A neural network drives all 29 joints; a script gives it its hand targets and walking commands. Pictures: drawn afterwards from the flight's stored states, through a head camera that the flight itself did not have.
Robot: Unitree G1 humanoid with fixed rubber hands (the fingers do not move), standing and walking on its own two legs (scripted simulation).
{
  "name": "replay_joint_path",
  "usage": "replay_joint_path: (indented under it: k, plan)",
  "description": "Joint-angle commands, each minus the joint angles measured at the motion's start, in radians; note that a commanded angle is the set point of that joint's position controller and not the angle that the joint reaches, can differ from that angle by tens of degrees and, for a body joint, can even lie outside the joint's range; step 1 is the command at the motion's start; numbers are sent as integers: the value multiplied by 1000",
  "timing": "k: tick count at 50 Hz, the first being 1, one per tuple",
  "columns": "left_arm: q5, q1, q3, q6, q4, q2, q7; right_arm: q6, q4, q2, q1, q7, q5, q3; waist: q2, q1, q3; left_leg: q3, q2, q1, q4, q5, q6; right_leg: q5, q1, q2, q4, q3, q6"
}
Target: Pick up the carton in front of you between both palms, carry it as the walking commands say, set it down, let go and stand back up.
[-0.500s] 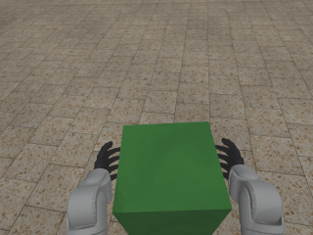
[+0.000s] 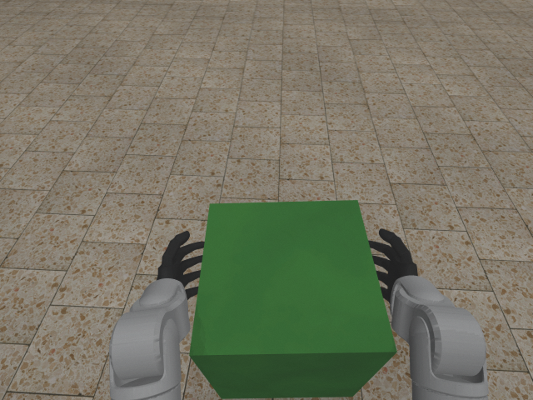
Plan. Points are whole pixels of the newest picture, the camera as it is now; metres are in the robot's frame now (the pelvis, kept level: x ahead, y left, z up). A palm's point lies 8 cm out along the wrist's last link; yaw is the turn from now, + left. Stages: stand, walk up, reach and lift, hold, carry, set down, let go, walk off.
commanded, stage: carry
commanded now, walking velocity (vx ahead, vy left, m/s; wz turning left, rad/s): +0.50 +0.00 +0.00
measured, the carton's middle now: (285, 305) +0.25 +0.00 +0.00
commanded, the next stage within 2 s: none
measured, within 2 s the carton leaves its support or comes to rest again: neither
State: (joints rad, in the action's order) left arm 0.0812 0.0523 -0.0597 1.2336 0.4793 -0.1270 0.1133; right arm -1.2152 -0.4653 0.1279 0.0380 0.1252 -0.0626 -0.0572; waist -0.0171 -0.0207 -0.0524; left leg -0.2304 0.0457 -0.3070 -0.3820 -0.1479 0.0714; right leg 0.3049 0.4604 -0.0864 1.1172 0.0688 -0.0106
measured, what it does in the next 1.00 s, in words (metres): walks ahead: right foot, then left foot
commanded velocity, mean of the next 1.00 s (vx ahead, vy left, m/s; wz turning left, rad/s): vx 0.50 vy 0.00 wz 0.00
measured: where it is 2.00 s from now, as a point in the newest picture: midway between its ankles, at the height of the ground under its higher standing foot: (262, 174)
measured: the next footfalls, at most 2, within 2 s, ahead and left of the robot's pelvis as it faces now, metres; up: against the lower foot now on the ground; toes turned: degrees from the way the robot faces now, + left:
right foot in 0.32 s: +0.42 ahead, -0.13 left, +0.00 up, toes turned -9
left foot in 0.82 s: +0.77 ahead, +0.10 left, +0.00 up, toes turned +13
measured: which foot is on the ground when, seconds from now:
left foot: down 0.00-0.36, up 0.38-0.80, down 0.82-1.00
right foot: up 0.00-0.30, down 0.32-0.86, up 0.88-1.00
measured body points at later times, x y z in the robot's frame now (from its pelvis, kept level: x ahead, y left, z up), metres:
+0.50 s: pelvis +0.34 -0.05 +0.00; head +0.37 -0.06 +0.45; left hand +0.59 +0.12 +0.07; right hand +0.62 -0.18 +0.06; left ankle +0.24 +0.08 -0.65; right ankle +0.38 -0.12 -0.74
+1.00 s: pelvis +0.69 +0.02 +0.00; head +0.71 +0.04 +0.45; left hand +0.95 +0.17 +0.06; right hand +0.94 -0.13 +0.07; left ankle +0.73 +0.09 -0.74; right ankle +0.59 -0.12 -0.65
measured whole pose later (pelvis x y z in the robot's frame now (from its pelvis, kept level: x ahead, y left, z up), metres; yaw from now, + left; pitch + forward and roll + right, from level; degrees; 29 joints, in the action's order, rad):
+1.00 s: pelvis +0.69 +0.02 +0.00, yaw +0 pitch +4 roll -1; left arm 0.08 0.05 -0.06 1.23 0.48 -0.13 0.11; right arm -1.21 -0.47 0.13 0.03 0.12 -0.07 -0.05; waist -0.02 -0.02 -0.03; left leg -0.23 0.04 -0.31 -0.39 -0.15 0.08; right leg 0.31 0.44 -0.09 1.13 0.06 -0.01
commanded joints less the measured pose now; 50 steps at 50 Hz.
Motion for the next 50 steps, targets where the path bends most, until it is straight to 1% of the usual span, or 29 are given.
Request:
replay_joint_path:
  k: [1,4,7,13,15,16,17,18,19,20,21,22,23,24,27,29,32,37,39,40,41,42,43,44,45,46,47,48,50]
  plan:
    - [-330,366,717,-49,79,-952,-181,34,-121,936,407,-213,365,699,138,12,-283,264,256,323,222,63,44,-81,119,-38,-125,-10,8]
    - [-318,359,718,-57,102,-934,-170,40,-140,902,396,-218,370,702,155,12,-223,205,235,343,257,65,56,-156,173,-39,-295,35,30]
    - [-324,361,717,-44,132,-891,-162,29,-160,849,381,-210,362,691,149,6,-165,152,212,363,254,149,55,-230,181,-26,-448,75,36]
    - [-337,362,690,1,123,-787,-159,-11,-131,758,356,-182,321,651,176,4,-73,88,206,410,203,319,23,-292,95,9,-624,132,-8]
    - [-337,351,672,8,105,-774,-161,-20,-130,750,372,-177,319,652,171,24,-129,26,185,398,34,503,-9,-243,-96,63,-659,190,-22]
    - [-337,342,661,9,91,-772,-163,-24,-132,749,374,-175,319,656,126,39,-189,-17,144,322,-151,530,-35,-181,-288,101,-679,215,-27]
    - [-334,330,652,11,84,-771,-165,-28,-137,742,390,-175,321,657,25,61,-262,-15,108,169,-394,336,-59,-76,-482,-24,-708,53,-30]
    - [-327,341,642,4,63,-768,-170,-34,-162,757,400,-175,325,677,-271,59,-367,31,-15,-154,-722,56,-117,78,-724,-306,-824,-458,-178]
    - [-344,325,651,-1,56,-811,-176,-30,-159,777,418,-181,338,686,-302,48,-322,143,-62,-309,-874,-308,-99,-146,-718,-340,-926,-595,-209]
    - [-355,347,660,-9,76,-850,-184,-19,-137,831,421,-187,341,702,-221,45,-325,218,11,-341,-948,-297,-63,-305,-699,-322,-871,-448,-195]
    - [-362,360,671,-22,78,-898,-192,-5,-131,877,425,-193,341,707,-111,43,-332,232,46,-338,-929,-251,-47,-408,-649,-295,-838,-350,-170]
    - [-366,381,682,-36,88,-934,-198,10,-123,921,429,-197,344,716,-38,39,-314,238,81,-319,-855,-195,-42,-426,-586,-272,-849,-267,-137]
    - [-370,394,691,-48,93,-955,-202,23,-121,951,428,-199,342,725,-50,35,-309,234,98,-286,-781,-145,-46,-364,-540,-246,-878,-206,-104]
    - [-373,395,699,-57,99,-966,-206,36,-116,969,418,-198,335,729,-75,34,-313,209,86,-266,-739,-111,-51,-331,-523,-231,-900,-164,-95]
    - [-377,362,707,-73,107,-950,-218,62,-113,972,374,-188,309,732,-113,33,-273,160,79,-304,-597,-53,-76,-274,-515,-210,-952,-86,-111]
    - [-377,348,707,-75,119,-920,-219,66,-128,952,364,-180,303,733,-117,34,-230,130,77,-351,-489,-10,-91,-303,-536,-200,-974,-50,-123]
    - [-371,332,697,-66,147,-862,-210,52,-166,903,366,-171,313,734,-112,35,-169,93,64,-360,-317,64,-96,-362,-553,-168,-976,10,-118]
    - [-336,308,660,-25,140,-763,-183,4,-177,795,367,-165,323,712,-138,40,-76,29,26,-276,-128,154,-65,-501,-561,-154,-961,74,-93]
    - [-330,317,655,-10,137,-743,-173,-12,-168,768,370,-165,328,696,-151,35,-90,4,8,-170,-100,136,-42,-642,-574,-156,-879,106,-71]
    - [-332,325,656,-3,140,-737,-171,-18,-159,762,367,-165,328,685,-148,24,-130,-30,-24,-46,-86,103,-36,-728,-555,-144,-771,140,-52]
    - [-334,338,661,4,148,-732,-169,-22,-142,756,354,-166,324,671,-102,6,-188,-65,-69,137,-55,41,-35,-737,-497,-100,-587,181,-29]
    - [-337,362,661,10,151,-721,-168,-26,-135,752,347,-168,318,659,-14,-19,-256,69,30,338,-39,-50,-29,-530,-350,-72,-362,173,-6]
    - [-350,378,680,19,177,-732,-168,-21,-115,745,357,-173,321,646,274,-16,-354,578,319,559,70,-239,122,-246,-34,41,-35,138,45]
    - [-353,384,685,20,158,-751,-173,-20,-97,790,340,-178,331,650,328,-7,-322,770,387,569,195,-42,163,156,137,108,145,12,38]
    - [-354,383,695,11,130,-800,-179,-14,-114,819,361,-185,339,655,249,-1,-317,635,371,539,155,122,149,148,166,33,226,-63,7]
    - [-354,385,699,-1,117,-848,-186,-4,-113,866,370,-192,344,666,153,1,-327,528,341,496,118,242,118,98,162,-6,204,-78,-12]
    - [-355,392,705,-14,104,-893,-191,8,-117,905,393,-199,347,676,75,4,-309,435,316,432,121,289,83,44,153,-36,131,-75,-18]
    - [-352,390,714,-27,93,-925,-193,20,-118,934,412,-204,353,689,84,10,-307,368,290,386,146,236,45,-6,123,-54,51,-73,-15]
    - [-340,370,726,-51,83,-963,-191,39,-122,956,404,-213,361,703,127,13,-301,293,260,349,186,171,33,-59,97,-40,-35,-31,-2]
